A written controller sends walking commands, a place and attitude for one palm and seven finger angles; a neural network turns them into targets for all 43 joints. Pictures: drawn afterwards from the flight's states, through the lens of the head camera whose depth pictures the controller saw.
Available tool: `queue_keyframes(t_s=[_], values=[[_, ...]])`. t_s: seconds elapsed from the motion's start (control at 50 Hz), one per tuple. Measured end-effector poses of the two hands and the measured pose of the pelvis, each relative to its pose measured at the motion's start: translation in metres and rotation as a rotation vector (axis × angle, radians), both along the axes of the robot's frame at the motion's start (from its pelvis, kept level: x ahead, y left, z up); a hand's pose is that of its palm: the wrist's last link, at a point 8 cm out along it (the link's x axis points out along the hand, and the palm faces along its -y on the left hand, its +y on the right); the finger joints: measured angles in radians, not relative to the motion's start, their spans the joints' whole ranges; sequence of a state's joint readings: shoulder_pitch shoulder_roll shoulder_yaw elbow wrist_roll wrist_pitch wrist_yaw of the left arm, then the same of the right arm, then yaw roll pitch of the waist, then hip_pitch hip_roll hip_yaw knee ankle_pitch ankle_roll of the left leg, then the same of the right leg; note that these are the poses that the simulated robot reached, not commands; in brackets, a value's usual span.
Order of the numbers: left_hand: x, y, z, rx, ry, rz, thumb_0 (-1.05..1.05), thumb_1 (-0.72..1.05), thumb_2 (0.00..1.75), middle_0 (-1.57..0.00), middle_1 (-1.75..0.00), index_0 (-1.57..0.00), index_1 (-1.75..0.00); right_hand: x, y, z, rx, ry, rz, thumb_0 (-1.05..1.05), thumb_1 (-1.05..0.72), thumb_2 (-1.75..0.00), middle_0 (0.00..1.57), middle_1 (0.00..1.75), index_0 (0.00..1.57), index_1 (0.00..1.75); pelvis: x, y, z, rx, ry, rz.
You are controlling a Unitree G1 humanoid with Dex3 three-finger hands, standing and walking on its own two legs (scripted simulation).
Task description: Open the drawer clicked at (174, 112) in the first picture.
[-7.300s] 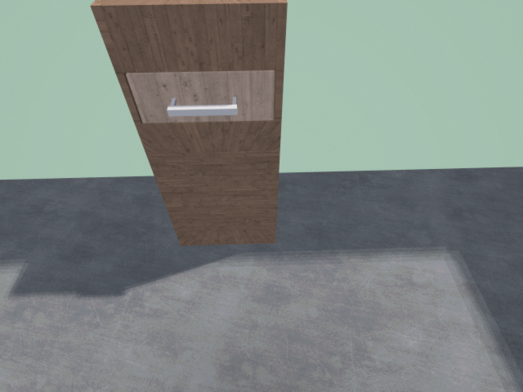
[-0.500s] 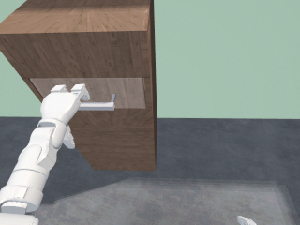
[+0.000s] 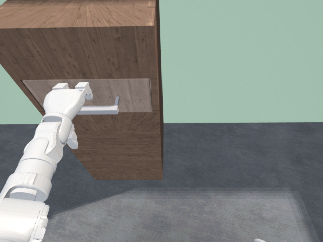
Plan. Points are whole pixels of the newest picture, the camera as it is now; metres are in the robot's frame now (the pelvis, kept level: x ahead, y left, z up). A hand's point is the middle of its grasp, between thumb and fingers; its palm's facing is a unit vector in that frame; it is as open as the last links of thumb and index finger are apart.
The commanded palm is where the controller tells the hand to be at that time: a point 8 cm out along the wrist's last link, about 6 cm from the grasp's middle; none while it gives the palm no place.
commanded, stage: move the hooked fingers above the handle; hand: left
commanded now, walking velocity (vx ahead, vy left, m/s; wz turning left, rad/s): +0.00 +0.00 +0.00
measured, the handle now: (90, 105) +0.51 +0.26 +0.00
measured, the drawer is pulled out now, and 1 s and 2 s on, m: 0.00 0.00 0.00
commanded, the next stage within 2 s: none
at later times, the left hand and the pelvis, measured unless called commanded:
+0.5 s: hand (81, 104) +0.47 +0.26 +0.06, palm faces -0.06 +0.01 -1.00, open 13.7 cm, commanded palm +0.45 +0.26 +0.11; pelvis +0.00 +0.00 -0.01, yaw -1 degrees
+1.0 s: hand (75, 108) +0.46 +0.27 +0.05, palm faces -0.08 +0.00 -1.00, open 13.8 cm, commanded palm +0.44 +0.26 +0.12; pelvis +0.01 +0.01 -0.01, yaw +0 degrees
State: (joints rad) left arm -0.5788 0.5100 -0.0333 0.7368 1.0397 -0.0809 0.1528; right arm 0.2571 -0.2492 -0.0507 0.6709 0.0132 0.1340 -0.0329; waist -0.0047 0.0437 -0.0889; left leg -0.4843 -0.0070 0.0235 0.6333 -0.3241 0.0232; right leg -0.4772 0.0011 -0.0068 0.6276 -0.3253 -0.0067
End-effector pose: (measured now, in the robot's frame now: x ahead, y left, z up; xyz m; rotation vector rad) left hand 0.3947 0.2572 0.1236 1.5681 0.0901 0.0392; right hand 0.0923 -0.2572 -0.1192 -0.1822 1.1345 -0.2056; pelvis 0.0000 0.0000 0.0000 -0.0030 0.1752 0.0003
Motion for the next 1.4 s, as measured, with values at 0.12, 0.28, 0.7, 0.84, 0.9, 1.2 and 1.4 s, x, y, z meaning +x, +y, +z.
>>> queue_keyframes(t_s=[0.12,0.28,0.7,0.84,0.9,1.2,1.4], values=[[0.010,0.004,-0.009,0.016,0.053,-0.004,0.00,-0.49,0.30,-0.32,-1.21,-0.32,-1.20,-0.027,-0.010,-0.002,-0.032,0.059,-0.027,0.01,-0.91,-0.90,0.20,0.30,0.20,0.30,-0.005,-0.003,-0.002,-0.003,0.019,0.008],[0.036,-0.011,-0.007,-0.004,0.000,-0.063,0.00,-0.49,0.30,-0.32,-1.21,-0.32,-1.20,-0.064,-0.023,-0.003,-0.072,0.138,-0.081,0.00,-0.91,-0.90,0.20,0.30,0.20,0.30,-0.007,-0.003,-0.007,-0.008,0.060,0.004],[0.047,0.003,-0.022,-0.015,0.031,-0.049,0.00,-0.49,0.30,-0.32,-1.21,-0.32,-1.21,-0.079,-0.010,-0.003,-0.060,0.181,-0.130,0.00,-0.91,-0.90,0.20,0.30,0.20,0.30,0.003,0.005,-0.007,-0.016,0.094,-0.022],[0.046,0.016,-0.015,-0.009,-0.023,0.001,0.00,-0.49,0.30,-0.32,-1.21,-0.32,-1.20,-0.053,-0.006,-0.003,-0.054,0.133,-0.095,0.00,-0.91,-0.90,0.20,0.30,0.20,0.30,0.004,0.009,-0.008,-0.019,0.090,-0.013],[0.046,0.025,-0.015,0.016,-0.001,0.042,0.00,-0.49,0.30,-0.32,-1.21,-0.32,-1.20,-0.044,-0.004,-0.003,-0.050,0.115,-0.081,0.00,-0.91,-0.90,0.20,0.30,0.20,0.30,0.005,0.010,-0.008,-0.020,0.090,-0.008],[0.054,-0.011,-0.015,-0.038,-0.025,-0.089,0.00,-0.49,0.30,-0.34,-1.22,-0.32,-1.20,-0.038,0.001,-0.004,-0.044,0.108,-0.072,0.00,-0.91,-0.90,0.20,0.30,0.20,0.30,0.007,0.011,-0.009,-0.017,0.083,-0.012],[0.042,0.028,-0.014,0.026,0.045,0.098,0.00,-0.49,0.30,-0.34,-1.22,-0.33,-1.21,-0.055,-0.003,-0.008,-0.023,0.151,-0.099,0.00,-0.91,-0.90,0.20,0.30,0.20,0.30,0.005,0.004,-0.006,-0.011,0.084,-0.021]])
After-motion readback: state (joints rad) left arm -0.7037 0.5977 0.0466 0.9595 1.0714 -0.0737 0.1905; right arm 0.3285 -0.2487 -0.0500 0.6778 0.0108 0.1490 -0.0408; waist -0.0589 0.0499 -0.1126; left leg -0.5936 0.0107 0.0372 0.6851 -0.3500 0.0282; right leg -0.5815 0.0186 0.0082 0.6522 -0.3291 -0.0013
